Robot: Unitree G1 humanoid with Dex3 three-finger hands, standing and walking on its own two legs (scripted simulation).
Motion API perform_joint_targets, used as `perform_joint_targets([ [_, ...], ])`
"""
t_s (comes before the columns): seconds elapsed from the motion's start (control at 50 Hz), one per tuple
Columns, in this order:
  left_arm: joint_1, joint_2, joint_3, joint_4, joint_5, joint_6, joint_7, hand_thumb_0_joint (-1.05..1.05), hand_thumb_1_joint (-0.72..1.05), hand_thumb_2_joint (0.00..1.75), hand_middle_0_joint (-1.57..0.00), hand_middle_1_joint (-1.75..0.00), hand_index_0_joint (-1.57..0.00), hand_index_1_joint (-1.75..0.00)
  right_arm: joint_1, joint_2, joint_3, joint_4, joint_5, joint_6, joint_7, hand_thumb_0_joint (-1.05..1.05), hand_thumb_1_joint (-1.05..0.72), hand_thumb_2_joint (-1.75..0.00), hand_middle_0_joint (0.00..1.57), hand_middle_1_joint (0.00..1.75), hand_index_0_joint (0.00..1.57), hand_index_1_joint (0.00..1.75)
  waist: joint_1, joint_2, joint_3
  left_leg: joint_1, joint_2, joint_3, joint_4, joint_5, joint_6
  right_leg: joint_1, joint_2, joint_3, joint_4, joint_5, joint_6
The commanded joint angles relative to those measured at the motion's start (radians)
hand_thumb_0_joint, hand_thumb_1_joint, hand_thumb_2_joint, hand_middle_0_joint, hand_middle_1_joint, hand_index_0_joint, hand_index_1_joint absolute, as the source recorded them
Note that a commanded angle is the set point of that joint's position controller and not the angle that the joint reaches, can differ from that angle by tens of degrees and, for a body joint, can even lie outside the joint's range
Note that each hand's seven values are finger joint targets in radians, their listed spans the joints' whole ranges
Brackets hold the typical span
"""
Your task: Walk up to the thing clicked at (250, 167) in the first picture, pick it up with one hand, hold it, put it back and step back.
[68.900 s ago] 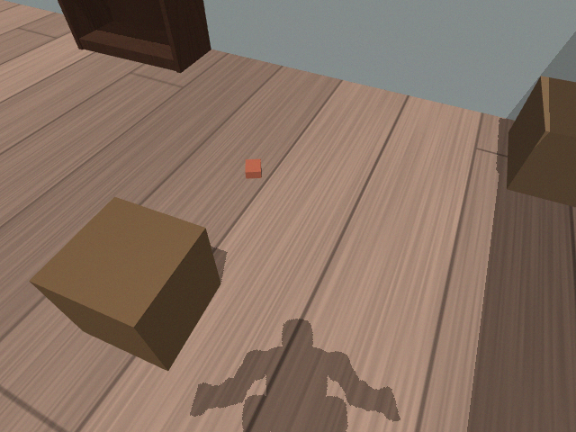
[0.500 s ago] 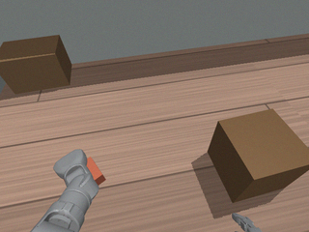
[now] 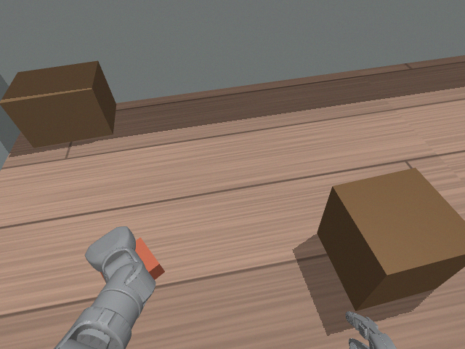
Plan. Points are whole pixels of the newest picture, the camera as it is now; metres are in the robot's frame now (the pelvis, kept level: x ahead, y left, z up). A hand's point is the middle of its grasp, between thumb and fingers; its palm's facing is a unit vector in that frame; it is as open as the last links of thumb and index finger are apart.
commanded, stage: hold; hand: left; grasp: from above
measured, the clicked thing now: (132, 269) +0.30 +0.24 -0.09
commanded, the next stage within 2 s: crouch in 0.68 s
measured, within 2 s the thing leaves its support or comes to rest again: neither
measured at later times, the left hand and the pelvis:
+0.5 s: hand (134, 269) +0.29 +0.21 -0.05, palm faces -0.30 -0.34 -0.89, open 10.5 cm; pelvis +0.00 +0.00 +0.00, yaw +0 degrees
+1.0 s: hand (137, 273) +0.29 +0.21 -0.07, palm faces -0.33 -0.33 -0.88, open 10.5 cm; pelvis -0.01 +0.00 +0.00, yaw +0 degrees
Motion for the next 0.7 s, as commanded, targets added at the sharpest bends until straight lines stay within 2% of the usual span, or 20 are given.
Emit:
perform_joint_targets([
  [0.0,-0.363,0.166,0.029,-0.189,0.050,0.016,0.049,0.00,0.49,0.53,-0.84,-0.66,-0.86,-0.64,-0.101,-0.116,-0.034,-0.134,0.003,-0.050,-0.007,0.00,-0.90,-0.90,0.20,0.30,0.20,0.30,-0.005,-0.068,-0.264,0.127,-0.029,0.020,-0.036,0.273,0.029,0.089,0.012,-0.005,-0.074,0.317,0.014],
  [0.06,-0.380,0.177,0.032,-0.198,0.051,0.032,0.047,0.00,0.50,0.55,-0.84,-0.69,-0.86,-0.66,-0.107,-0.118,-0.033,-0.129,0.004,-0.051,-0.006,0.00,-0.89,-0.90,0.20,0.30,0.20,0.30,-0.005,-0.066,-0.271,0.126,-0.031,0.022,-0.036,0.268,0.029,0.092,0.008,0.000,-0.074,0.323,0.017],
  [0.1,-0.387,0.159,0.017,-0.236,0.044,0.042,0.044,0.00,0.51,0.55,-0.86,-0.67,-0.88,-0.65,-0.117,-0.114,-0.030,-0.133,0.003,-0.053,-0.007,0.00,-0.89,-0.90,0.20,0.30,0.20,0.30,0.002,-0.048,-0.276,0.134,-0.029,0.020,-0.043,0.265,0.025,0.092,0.012,-0.008,-0.073,0.306,0.011],
  [0.12,-0.371,0.148,0.014,-0.196,0.046,0.051,0.043,0.00,0.51,0.53,-0.86,-0.65,-0.88,-0.63,-0.117,-0.115,-0.030,-0.129,0.004,-0.054,-0.005,0.00,-0.89,-0.90,0.20,0.30,0.20,0.30,-0.004,-0.061,-0.255,0.130,-0.027,0.018,-0.045,0.260,0.027,0.083,0.013,-0.008,-0.074,0.298,0.010],
  [0.14,-0.384,0.151,0.009,-0.245,0.048,0.048,0.042,0.00,0.52,0.54,-0.87,-0.66,-0.89,-0.63,-0.123,-0.111,-0.028,-0.134,0.004,-0.056,-0.007,0.00,-0.89,-0.90,0.20,0.30,0.20,0.30,0.005,-0.051,-0.264,0.132,-0.028,0.018,-0.048,0.258,0.026,0.094,0.012,-0.011,-0.076,0.297,0.009],
  [0.22,-0.355,0.132,0.003,-0.186,0.044,0.069,0.046,0.00,0.55,0.55,-0.88,-0.68,-0.91,-0.65,-0.127,-0.111,-0.025,-0.139,0.004,-0.060,-0.005,0.00,-0.89,-0.90,0.20,0.30,0.20,0.30,0.000,-0.071,-0.243,0.117,-0.029,0.018,-0.046,0.243,0.028,0.079,0.012,-0.011,-0.079,0.278,0.010],
  [0.28,-0.407,0.141,0.004,-0.224,0.036,0.073,0.050,0.00,0.59,0.55,-0.91,-0.68,-0.94,-0.65,-0.131,-0.107,-0.022,-0.137,0.001,-0.064,-0.007,0.00,-0.89,-0.90,0.20,0.30,0.20,0.30,0.004,-0.051,-0.259,0.121,-0.030,0.020,-0.047,0.244,0.027,0.088,0.011,-0.012,-0.080,0.280,0.009],
  [0.32,-0.389,0.134,0.000,-0.203,0.040,0.077,0.047,0.00,0.59,0.55,-0.92,-0.66,-0.94,-0.64,-0.129,-0.111,-0.022,-0.139,0.003,-0.065,-0.006,0.00,-0.89,-0.90,0.20,0.30,0.20,0.30,-0.004,-0.076,-0.250,0.117,-0.029,0.017,-0.044,0.243,0.030,0.085,0.010,-0.011,-0.075,0.280,0.010],
  [0.34,-0.395,0.137,0.001,-0.224,0.043,0.074,0.048,0.00,0.59,0.58,-0.93,-0.68,-0.94,-0.65,-0.133,-0.107,-0.023,-0.138,0.004,-0.066,-0.005,0.00,-0.89,-0.90,0.20,0.30,0.20,0.30,0.008,-0.049,-0.265,0.122,-0.028,0.018,-0.044,0.251,0.027,0.090,0.010,-0.009,-0.071,0.287,0.007],
  [0.38,-0.406,0.121,-0.002,-0.193,0.040,0.082,0.054,0.00,0.59,0.57,-0.92,-0.67,-0.94,-0.64,-0.129,-0.110,-0.023,-0.135,0.003,-0.065,-0.006,0.00,-0.89,-0.90,0.20,0.30,0.20,0.30,-0.004,-0.070,-0.277,0.132,-0.028,0.017,-0.040,0.263,0.029,0.085,0.012,-0.011,-0.071,0.300,0.009],
  [0.4,-0.439,0.130,-0.007,-0.272,0.039,0.076,0.058,0.00,0.61,0.58,-0.93,-0.68,-0.96,-0.65,-0.139,-0.105,-0.020,-0.139,0.004,-0.067,-0.006,0.00,-0.89,-0.90,0.20,0.30,0.20,0.30,0.005,-0.043,-0.290,0.142,-0.029,0.020,-0.041,0.262,0.027,0.094,0.010,-0.009,-0.072,0.304,0.009],
  [0.42,-0.407,0.126,-0.001,-0.181,0.042,0.084,0.062,0.00,0.59,0.58,-0.93,-0.67,-0.94,-0.65,-0.132,-0.110,-0.021,-0.133,0.003,-0.068,-0.007,0.00,-0.89,-0.90,0.20,0.30,0.20,0.30,-0.004,-0.062,-0.260,0.119,-0.027,0.017,-0.042,0.248,0.025,0.084,0.013,-0.010,-0.071,0.280,0.006],
  [0.44,-0.385,0.109,-0.005,-0.163,0.044,0.089,0.062,0.00,0.60,0.58,-0.93,-0.67,-0.95,-0.65,-0.133,-0.107,-0.023,-0.126,0.002,-0.069,-0.003,0.00,-0.89,-0.90,0.20,0.30,0.20,0.30,-0.002,-0.061,-0.252,0.114,-0.025,0.016,-0.042,0.247,0.026,0.079,0.013,-0.010,-0.069,0.278,0.005],
  [0.46,-0.432,0.103,-0.016,-0.230,0.036,0.080,0.062,0.00,0.62,0.60,-0.95,-0.68,-0.97,-0.66,-0.136,-0.104,-0.022,-0.128,-0.001,-0.071,-0.004,0.00,-0.89,-0.90,0.20,0.30,0.20,0.30,0.002,-0.047,-0.277,0.122,-0.028,0.016,-0.043,0.251,0.025,0.087,0.013,-0.012,-0.071,0.283,0.005],
  [0.52,-0.413,0.125,0.006,-0.175,0.032,0.091,0.069,0.00,0.62,0.59,-0.95,-0.68,-0.97,-0.66,-0.129,-0.110,-0.026,-0.124,0.001,-0.071,-0.002,0.00,-0.89,-0.90,0.20,0.30,0.20,0.30,0.002,-0.056,-0.281,0.121,-0.028,0.019,-0.035,0.261,0.026,0.090,0.010,-0.007,-0.066,0.292,0.006],
  [0.56,-0.455,0.107,-0.005,-0.199,0.026,0.092,0.072,0.00,0.64,0.61,-0.96,-0.69,-0.98,-0.66,-0.135,-0.107,-0.024,-0.125,0.001,-0.073,-0.002,0.00,-0.89,-0.90,0.20,0.30,0.20,0.30,0.002,-0.049,-0.286,0.129,-0.026,0.018,-0.038,0.265,0.023,0.086,0.014,-0.011,-0.065,0.293,0.004],
  [0.58,-0.408,0.082,-0.015,-0.123,0.030,0.100,0.070,0.00,0.62,0.61,-0.95,-0.69,-0.97,-0.67,-0.132,-0.106,-0.023,-0.120,0.001,-0.074,0.000,0.00,-0.89,-0.90,0.20,0.30,0.20,0.30,-0.008,-0.090,-0.247,0.106,-0.023,0.013,-0.036,0.256,0.027,0.068,0.016,-0.011,-0.070,0.289,0.007],
  [0.64,-0.414,0.097,-0.002,-0.147,0.022,0.097,0.073,0.00,0.63,0.63,-0.95,-0.71,-0.97,-0.69,-0.125,-0.106,-0.024,-0.120,0.000,-0.076,0.002,0.00,-0.89,-0.90,0.20,0.30,0.20,0.30,0.003,-0.078,-0.272,0.103,-0.030,0.020,-0.032,0.251,0.028,0.090,0.009,-0.009,-0.071,0.294,0.009],
  [0.66,-0.453,0.108,-0.001,-0.207,0.020,0.094,0.074,0.00,0.63,0.64,-0.96,-0.71,-0.97,-0.69,-0.131,-0.107,-0.026,-0.122,0.000,-0.076,0.003,0.00,-0.89,-0.90,0.20,0.30,0.20,0.30,0.006,-0.059,-0.305,0.123,-0.030,0.022,-0.028,0.271,0.028,0.099,0.007,-0.007,-0.068,0.318,0.010],
  [0.68,-0.454,0.114,0.005,-0.168,0.025,0.099,0.079,0.00,0.64,0.63,-0.97,-0.70,-0.98,-0.68,-0.122,-0.110,-0.027,-0.121,0.001,-0.075,0.003,0.00,-0.89,-0.90,0.20,0.30,0.20,0.30,0.004,-0.058,-0.298,0.118,-0.030,0.023,-0.027,0.270,0.026,0.094,0.009,-0.006,-0.065,0.312,0.008],
])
